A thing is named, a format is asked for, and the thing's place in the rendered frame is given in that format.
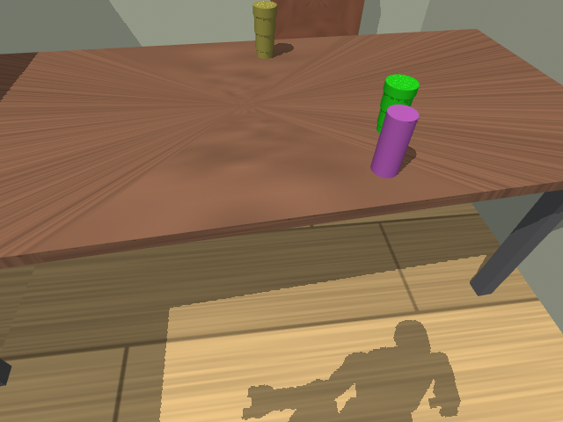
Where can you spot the table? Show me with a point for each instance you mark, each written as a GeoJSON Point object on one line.
{"type": "Point", "coordinates": [120, 149]}

